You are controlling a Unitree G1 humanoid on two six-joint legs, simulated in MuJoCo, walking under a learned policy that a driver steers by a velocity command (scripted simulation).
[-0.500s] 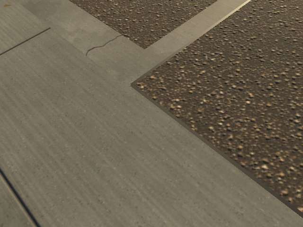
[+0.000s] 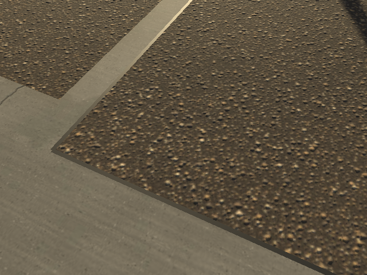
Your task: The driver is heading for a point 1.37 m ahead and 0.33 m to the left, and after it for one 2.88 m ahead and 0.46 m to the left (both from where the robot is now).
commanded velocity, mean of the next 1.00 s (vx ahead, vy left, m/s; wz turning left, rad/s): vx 0.48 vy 0.00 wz -0.05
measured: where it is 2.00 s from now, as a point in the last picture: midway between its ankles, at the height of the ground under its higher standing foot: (153, 133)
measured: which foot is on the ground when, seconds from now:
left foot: down 0.00-0.10, up 0.12-0.56, down 0.58-1.00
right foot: up 0.00-0.06, down 0.08-0.60, up 0.62-1.00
